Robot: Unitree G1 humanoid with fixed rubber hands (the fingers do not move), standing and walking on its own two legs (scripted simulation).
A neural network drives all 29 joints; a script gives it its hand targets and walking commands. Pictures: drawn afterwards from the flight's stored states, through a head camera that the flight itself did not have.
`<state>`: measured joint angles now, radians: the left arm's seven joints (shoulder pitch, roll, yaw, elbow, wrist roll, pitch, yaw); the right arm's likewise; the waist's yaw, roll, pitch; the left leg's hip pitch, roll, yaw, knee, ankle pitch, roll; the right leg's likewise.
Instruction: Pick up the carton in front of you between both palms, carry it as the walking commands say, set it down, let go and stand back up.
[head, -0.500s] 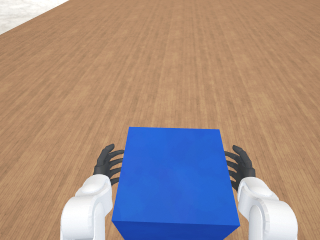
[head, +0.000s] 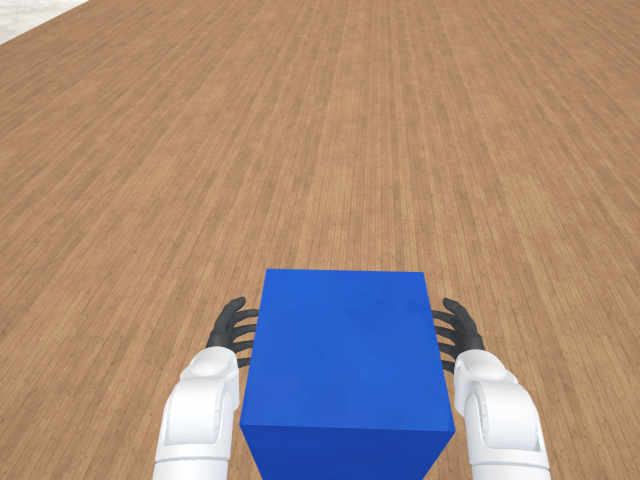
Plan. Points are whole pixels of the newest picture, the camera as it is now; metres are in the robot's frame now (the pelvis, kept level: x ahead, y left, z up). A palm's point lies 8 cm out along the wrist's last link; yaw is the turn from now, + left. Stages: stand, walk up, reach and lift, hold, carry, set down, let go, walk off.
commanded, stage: carry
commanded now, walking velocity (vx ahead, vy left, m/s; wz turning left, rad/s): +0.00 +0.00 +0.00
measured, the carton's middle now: (341, 384) +0.27 +0.00 -0.04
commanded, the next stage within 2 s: hold in 1.24 s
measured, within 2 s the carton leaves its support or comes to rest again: neither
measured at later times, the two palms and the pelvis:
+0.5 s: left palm (216, 370) +0.25 +0.15 +0.04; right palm (467, 371) +0.25 -0.15 +0.04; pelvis -0.03 +0.00 +0.00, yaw +0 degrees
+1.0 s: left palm (210, 382) +0.23 +0.15 +0.04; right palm (467, 384) +0.23 -0.14 +0.04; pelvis -0.05 +0.01 +0.00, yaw +0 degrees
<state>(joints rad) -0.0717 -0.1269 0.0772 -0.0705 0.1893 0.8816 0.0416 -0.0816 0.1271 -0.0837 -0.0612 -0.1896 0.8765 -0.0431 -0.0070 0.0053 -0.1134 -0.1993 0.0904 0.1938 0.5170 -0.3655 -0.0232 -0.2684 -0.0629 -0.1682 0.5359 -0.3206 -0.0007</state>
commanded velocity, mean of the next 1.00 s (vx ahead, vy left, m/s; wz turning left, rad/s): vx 0.00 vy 0.00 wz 0.00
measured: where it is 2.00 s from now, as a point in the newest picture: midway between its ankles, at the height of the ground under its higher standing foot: outside the picture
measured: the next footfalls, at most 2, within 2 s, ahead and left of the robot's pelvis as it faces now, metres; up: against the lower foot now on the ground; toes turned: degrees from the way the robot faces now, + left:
none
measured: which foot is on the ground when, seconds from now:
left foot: down 0.00-1.00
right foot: down 0.00-1.00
